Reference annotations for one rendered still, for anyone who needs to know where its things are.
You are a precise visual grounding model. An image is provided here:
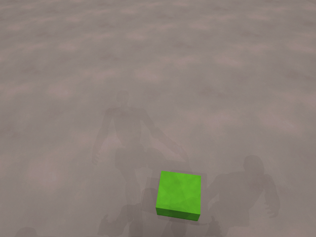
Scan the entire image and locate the carton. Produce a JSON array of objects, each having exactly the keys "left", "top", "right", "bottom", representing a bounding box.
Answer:
[{"left": 156, "top": 171, "right": 201, "bottom": 221}]

